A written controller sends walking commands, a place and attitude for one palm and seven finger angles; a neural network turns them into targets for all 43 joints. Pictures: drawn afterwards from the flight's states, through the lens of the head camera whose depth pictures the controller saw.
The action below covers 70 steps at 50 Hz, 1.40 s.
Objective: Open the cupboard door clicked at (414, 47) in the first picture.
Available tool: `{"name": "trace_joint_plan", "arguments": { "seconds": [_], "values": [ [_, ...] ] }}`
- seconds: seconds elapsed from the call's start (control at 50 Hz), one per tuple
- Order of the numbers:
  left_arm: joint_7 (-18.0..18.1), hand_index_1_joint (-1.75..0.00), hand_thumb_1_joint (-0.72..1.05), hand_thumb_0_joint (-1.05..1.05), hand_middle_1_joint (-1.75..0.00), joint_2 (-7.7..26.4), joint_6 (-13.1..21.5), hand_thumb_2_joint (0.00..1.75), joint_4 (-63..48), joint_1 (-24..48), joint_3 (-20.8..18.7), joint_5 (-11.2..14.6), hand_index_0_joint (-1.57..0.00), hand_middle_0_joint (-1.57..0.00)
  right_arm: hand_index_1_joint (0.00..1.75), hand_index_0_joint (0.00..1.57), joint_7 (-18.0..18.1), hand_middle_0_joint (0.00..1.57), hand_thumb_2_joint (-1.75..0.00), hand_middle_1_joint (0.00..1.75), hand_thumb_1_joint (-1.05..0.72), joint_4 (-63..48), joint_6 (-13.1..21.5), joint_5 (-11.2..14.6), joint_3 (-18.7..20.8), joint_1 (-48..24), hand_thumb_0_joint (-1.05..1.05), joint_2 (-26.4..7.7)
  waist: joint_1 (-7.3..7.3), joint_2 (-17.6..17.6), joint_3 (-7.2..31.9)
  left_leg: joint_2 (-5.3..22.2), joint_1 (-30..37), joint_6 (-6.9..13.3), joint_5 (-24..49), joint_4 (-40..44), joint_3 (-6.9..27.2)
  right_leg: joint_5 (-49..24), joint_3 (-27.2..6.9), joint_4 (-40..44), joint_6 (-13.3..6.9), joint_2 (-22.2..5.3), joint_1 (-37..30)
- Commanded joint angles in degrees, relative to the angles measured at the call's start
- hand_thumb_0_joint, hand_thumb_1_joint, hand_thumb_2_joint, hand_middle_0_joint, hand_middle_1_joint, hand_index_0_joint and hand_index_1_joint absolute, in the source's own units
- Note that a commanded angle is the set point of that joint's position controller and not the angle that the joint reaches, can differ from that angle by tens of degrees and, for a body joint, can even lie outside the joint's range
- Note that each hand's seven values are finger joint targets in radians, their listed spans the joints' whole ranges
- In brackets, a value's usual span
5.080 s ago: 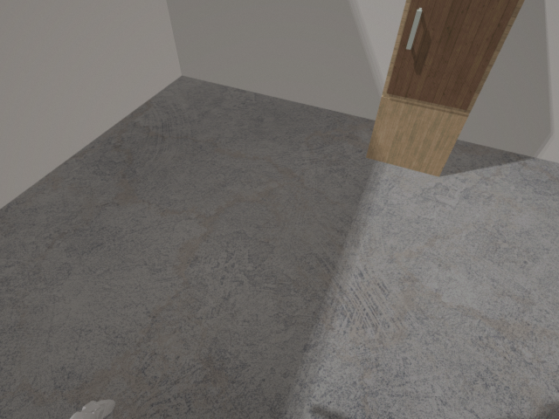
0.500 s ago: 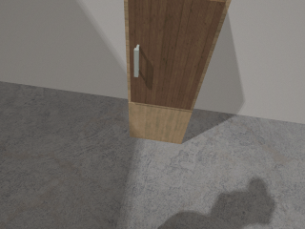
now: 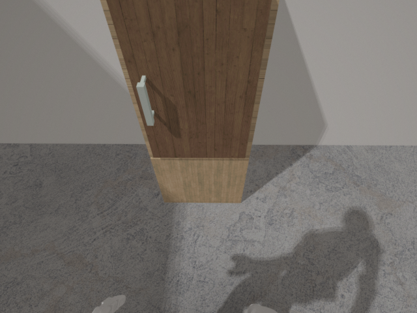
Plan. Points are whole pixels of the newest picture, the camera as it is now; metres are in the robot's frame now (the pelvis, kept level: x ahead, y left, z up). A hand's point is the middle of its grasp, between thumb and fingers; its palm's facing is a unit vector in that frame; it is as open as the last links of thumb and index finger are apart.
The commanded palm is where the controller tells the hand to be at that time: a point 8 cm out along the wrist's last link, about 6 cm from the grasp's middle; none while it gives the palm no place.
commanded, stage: take the last steps up to it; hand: left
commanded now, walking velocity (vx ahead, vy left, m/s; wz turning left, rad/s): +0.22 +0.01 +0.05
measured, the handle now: (147, 101) +0.68 +0.19 -0.02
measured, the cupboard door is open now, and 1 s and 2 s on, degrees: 0 0 0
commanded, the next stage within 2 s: come to a stop and stand still in 0.20 s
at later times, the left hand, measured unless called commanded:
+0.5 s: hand out of the picture +0.11 +0.21 -0.17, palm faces +0.07 -0.99 -0.15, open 7.4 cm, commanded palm none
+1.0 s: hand out of the picture +0.15 +0.15 -0.14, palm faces +0.01 -0.97 -0.24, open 7.4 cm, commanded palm none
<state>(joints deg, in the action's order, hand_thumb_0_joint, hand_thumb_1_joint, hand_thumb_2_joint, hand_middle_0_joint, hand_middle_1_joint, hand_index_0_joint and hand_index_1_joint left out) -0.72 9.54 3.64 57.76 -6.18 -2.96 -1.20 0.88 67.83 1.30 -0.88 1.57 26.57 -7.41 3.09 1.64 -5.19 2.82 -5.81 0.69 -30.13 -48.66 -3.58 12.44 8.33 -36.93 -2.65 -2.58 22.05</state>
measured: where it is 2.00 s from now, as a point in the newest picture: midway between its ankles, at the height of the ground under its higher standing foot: outside the picture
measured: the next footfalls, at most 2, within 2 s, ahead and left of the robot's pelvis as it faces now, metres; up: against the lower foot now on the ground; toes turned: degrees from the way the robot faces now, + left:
left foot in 0.34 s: +0.22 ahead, +0.14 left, +0.00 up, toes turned +9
right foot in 0.82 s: +0.18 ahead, -0.11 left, +0.00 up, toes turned -4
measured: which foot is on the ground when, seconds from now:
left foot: up 0.00-0.32, down 0.34-0.82, up 0.84-1.00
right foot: down 0.00-0.36, up 0.38-0.80, down 0.82-1.00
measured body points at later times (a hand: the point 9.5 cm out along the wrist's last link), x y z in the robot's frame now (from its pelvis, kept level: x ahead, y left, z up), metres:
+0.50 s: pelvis +0.14 +0.04 +0.02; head +0.16 +0.07 +0.47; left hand +0.11 +0.26 -0.15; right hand +0.22 -0.18 -0.12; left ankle +0.18 +0.13 -0.72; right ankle +0.09 -0.10 -0.69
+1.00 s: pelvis +0.10 -0.04 +0.02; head +0.11 -0.06 +0.47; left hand +0.15 +0.20 -0.12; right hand +0.13 -0.27 -0.15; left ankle +0.09 +0.10 -0.68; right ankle +0.11 -0.14 -0.72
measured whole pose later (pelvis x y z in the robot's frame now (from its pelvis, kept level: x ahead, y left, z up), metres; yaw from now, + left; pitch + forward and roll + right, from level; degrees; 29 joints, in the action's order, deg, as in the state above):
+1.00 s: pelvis +0.10 -0.04 +0.02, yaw -1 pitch +0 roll +1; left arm 1.6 8.1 -1.6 58.3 -13.7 -1.7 -1.7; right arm 0.2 60.5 -3.5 -1.0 3.7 12.9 -11.2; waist 0.7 2.7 -0.9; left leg 2.4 -22.3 -0.6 -22.7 -49.2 -1.7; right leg 14.4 3.6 -29.2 -1.2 -1.3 14.9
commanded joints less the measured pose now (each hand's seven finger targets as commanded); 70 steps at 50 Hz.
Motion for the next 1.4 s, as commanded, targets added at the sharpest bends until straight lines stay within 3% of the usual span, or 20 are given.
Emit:
{"name": "trace_joint_plan", "arguments": {
  "seconds": [0.0, 0.12, 0.22, 0.3, 0.34, 0.46, 0.54, 0.72, 0.76, 0.8, 0.84, 0.88, 1.0, 1.04, 1.1, 1.14, 1.28, 1.3, 1.34, 1.38],
  "values": [
    [1.81, -0.30, 0.90, 0.00, -0.30, 10.12, -0.45, 0.90, 2.03, -14.38, -2.40, 0.81, -0.20, -0.20, 0.30, 0.20, -0.07, 0.20, -0.90, 0.30, -0.90, -7.20, 1.83, 0.45, 1.95, -6.11, 0.00, -5.24, -7.30, -5.87, 4.37, 3.70, -27.17, 1.65, 5.64, -25.87, 4.48, 0.23, -25.57, 22.87, -9.32, -20.54, -19.18],
    [2.11, -0.30, 0.90, 0.00, -0.30, 4.90, 0.53, 0.90, 0.99, -8.81, -0.34, -0.18, -0.20, -0.20, 0.30, 0.20, -0.89, 0.20, -0.90, 0.30, -0.90, -6.32, -0.77, -0.30, 1.29, -2.20, 0.00, -0.93, -0.56, -8.08, 0.67, 4.88, -18.34, -1.73, 12.74, -7.12, 0.28, -10.31, -6.79, 25.68, -6.00, -13.37, -3.75],
    [1.70, -0.30, 0.90, 0.00, -0.30, 7.54, 0.27, 0.90, 2.14, -11.70, -0.86, -0.24, -0.20, -0.20, 0.30, 0.20, -1.69, 0.20, -0.90, 0.30, -0.90, -9.04, 0.38, -0.18, 1.17, -9.32, 0.00, -1.88, -3.15, -8.38, 1.59, 2.72, -15.54, -1.89, 15.62, 7.30, -2.44, -8.53, -7.31, 22.97, -5.88, -12.76, -8.02],
    [1.81, -0.30, 0.90, 0.00, -0.30, 5.76, -1.06, 0.90, 3.02, -12.24, -0.34, 0.15, -0.20, -0.20, 0.30, 0.20, -1.26, 0.20, -0.90, 0.30, -0.90, -7.42, 1.45, -0.35, 1.38, -5.72, 0.00, -5.26, -0.98, -3.01, 3.16, 1.85, -0.28, -1.94, 24.85, 20.80, -1.85, -2.94, -5.09, 12.31, -2.04, -8.27, -3.74],
    [2.14, -0.30, 0.90, 0.00, -0.30, 1.08, -1.95, 0.90, 2.81, -15.82, 0.93, 1.22, -0.20, -0.20, 0.30, 0.20, 0.18, 0.20, -0.90, 0.30, -0.90, -6.92, 1.65, -0.60, 1.84, -2.36, 0.00, -12.25, -1.58, 14.70, 8.59, 18.88, 4.19, 5.82, 50.84, 27.90, 15.89, 15.11, -0.71, -2.83, 3.75, -0.41, -1.52],
    [3.04, -0.30, 0.90, 0.00, -0.30, 4.01, -4.66, 0.90, 4.46, -15.17, 0.84, 0.58, -0.20, -0.20, 0.30, 0.20, 2.41, 0.20, -0.90, 0.30, -0.90, -8.30, -0.32, 0.32, 1.54, -12.31, 0.00, -10.96, -2.73, 7.40, 6.15, 17.45, 1.85, 9.19, 69.78, 27.61, 8.16, 16.66, -6.96, -11.65, 4.68, -2.47, -1.73],
    [2.82, -0.30, 0.90, 0.00, -0.30, 4.33, -6.14, 0.90, 1.55, -13.04, -0.48, 0.03, -0.20, -0.20, 0.30, 0.20, 2.66, 0.20, -0.90, 0.30, -0.90, -9.30, -1.55, 0.04, 3.44, -12.27, 0.00, -13.05, -2.02, 2.11, 10.15, 19.28, 4.60, 10.85, 64.79, 26.80, 7.29, 16.15, -8.34, -20.93, 4.95, -0.79, 3.36],
    [2.41, -0.30, 0.90, 0.00, -0.30, 3.05, -6.07, 0.90, -1.10, -14.01, -0.82, 0.07, -0.20, -0.20, 0.30, 0.20, 0.84, 0.20, -0.90, 0.30, -0.90, -11.87, -2.58, -0.69, 4.08, -19.20, 0.00, -12.11, -4.21, 10.90, 6.67, 14.81, -9.94, 6.79, 24.65, 29.63, 5.83, 10.18, -5.17, -2.42, 3.96, -0.58, -7.75],
    [2.50, -0.30, 0.90, 0.00, -0.30, 4.73, -5.35, 0.90, 0.16, -17.50, -0.91, -0.40, -0.20, -0.20, 0.30, 0.20, 0.39, 0.20, -0.90, 0.30, -0.90, -11.97, -3.08, -0.12, 4.08, -18.44, 0.00, -10.86, -5.54, 4.31, 6.51, 10.10, -15.42, 2.96, 12.83, 24.18, 2.68, 0.78, -4.53, 10.37, 4.16, -0.66, -14.98],
    [2.82, -0.30, 0.90, 0.00, -0.30, 12.37, -4.18, 0.90, -2.54, -11.24, -1.15, -1.00, -0.20, -0.20, 0.30, 0.20, -0.41, 0.20, -0.90, 0.30, -0.90, -13.98, -4.03, 0.51, 2.57, -17.13, 0.00, -4.03, -3.57, -18.83, 1.00, 0.22, -19.18, -2.14, 0.05, 6.70, -0.89, 7.66, -25.69, 26.49, -2.66, -17.35, -2.56],
    [2.77, -0.30, 0.90, 0.00, -0.30, 12.10, -4.50, 0.90, -4.43, -6.15, -0.94, -0.90, -0.20, -0.20, 0.30, 0.20, -0.92, 0.20, -0.90, 0.30, -0.90, -13.53, -4.54, 0.11, 3.01, -17.98, 0.00, -5.77, -3.26, -11.68, 0.65, 0.18, -16.02, -1.12, 2.44, -2.45, 3.00, 18.09, -21.78, 28.19, -5.63, -15.64, 4.55],
    [2.81, -0.30, 0.90, 0.00, -0.30, 9.51, -4.07, 0.90, -3.80, -4.70, -0.72, -0.45, -0.20, -0.20, 0.30, 0.20, -0.67, 0.20, -0.90, 0.30, -0.90, -11.79, -4.46, -0.12, 3.04, -15.85, 0.00, -6.77, -2.51, -17.07, -0.23, 0.27, -17.51, -0.77, 6.29, -5.61, 3.87, 12.21, -18.91, 25.97, -4.35, -11.88, 2.42],
    [2.86, -0.30, 0.90, 0.00, -0.30, 8.18, -3.38, 0.90, -1.63, -9.37, -0.53, -0.18, -0.20, -0.20, 0.30, 0.20, 0.01, 0.20, -0.90, 0.30, -0.90, -9.55, -2.55, 0.43, 1.74, -12.52, 0.00, -4.66, -3.96, -9.10, 4.75, -0.12, -13.15, -1.82, 6.50, 11.80, 1.44, -7.16, -15.58, 19.24, -6.25, -10.62, -11.07],
    [2.99, -0.30, 0.90, 0.00, -0.30, 7.84, -3.30, 0.90, -0.21, -9.75, -0.33, 0.51, -0.20, -0.20, 0.30, 0.20, 0.52, 0.20, -0.90, 0.30, -0.90, -7.76, -1.77, 0.51, 1.04, -9.23, 0.00, -3.76, -2.90, -6.41, 6.94, -0.34, -5.56, -1.63, 15.47, 25.16, 2.23, -10.72, -15.24, 15.42, -3.95, -9.41, -11.32],
    [2.54, -0.30, 0.90, 0.00, -0.30, 3.95, -3.34, 0.90, 0.83, -11.28, 0.62, 1.20, -0.20, -0.20, 0.30, 0.20, 1.20, 0.20, -0.90, 0.30, -0.90, -6.86, -0.25, 0.12, 0.89, -9.86, 0.00, -7.76, -5.01, 3.59, 7.61, 8.91, -4.33, 2.18, 31.11, 29.14, 10.71, -6.37, -9.35, 13.07, 1.47, -2.65, -11.81],
    [2.56, -0.30, 0.90, 0.00, -0.30, 4.04, -3.32, 0.90, 2.62, -9.80, 0.82, 0.95, -0.20, -0.20, 0.30, 0.20, 1.52, 0.20, -0.90, 0.30, -0.90, -5.48, -0.01, 0.08, 0.40, -10.72, 0.00, -6.58, -4.56, 6.77, 6.64, 6.82, -5.58, 1.52, 31.82, 29.72, 8.28, -9.41, -8.35, 12.94, 1.93, -2.85, -14.20],
    [2.37, -0.30, 0.90, 0.00, -0.30, 4.09, -3.53, 0.90, 5.46, -10.62, 1.48, 0.78, -0.20, -0.20, 0.30, 0.20, 1.48, 0.20, -0.90, 0.30, -0.90, -4.00, -0.92, 0.22, -0.18, -8.64, 0.00, -5.01, -3.96, -0.77, -0.59, 4.06, -8.69, 0.30, 15.30, 32.56, 6.00, -2.50, -9.98, 18.39, 1.66, -3.34, -12.62],
    [2.80, -0.30, 0.90, 0.00, -0.30, 14.91, -2.29, 0.90, -0.78, -9.88, 1.89, -0.44, -0.20, -0.20, 0.30, 0.20, 0.64, 0.20, -0.90, 0.30, -0.90, -11.00, -0.62, -0.32, 0.88, -11.18, 0.00, -14.69, -2.05, -2.80, -6.18, 0.98, -10.77, 0.44, 22.46, 29.21, 6.74, -4.99, -9.55, 13.59, 0.49, -1.48, -8.25],
    [2.90, -0.30, 0.90, 0.00, -0.30, 11.93, -1.56, 0.90, -0.56, -10.76, -0.33, -0.06, -0.20, -0.20, 0.30, 0.20, 1.60, 0.20, -0.90, 0.30, -0.90, -11.61, 1.34, -0.49, 2.36, -10.47, 0.00, -12.76, -2.49, -0.16, 10.26, 2.04, -6.48, 1.76, 22.09, 22.78, 6.03, -6.56, -12.36, 12.34, -1.08, -4.99, -13.56],
    [2.78, -0.30, 0.90, 0.00, -0.30, 10.65, -1.94, 0.90, -2.04, -11.34, 0.08, 0.00, -0.20, -0.20, 0.30, 0.20, 1.60, 0.20, -0.90, 0.30, -0.90, -11.88, 0.68, -0.17, 2.12, -8.63, 0.00, -11.36, -2.24, -5.70, 11.00, 0.77, -7.16, 1.67, 17.14, 20.66, 5.06, 1.36, -14.01, 15.70, -1.16, -5.88, -12.80]
  ]
}}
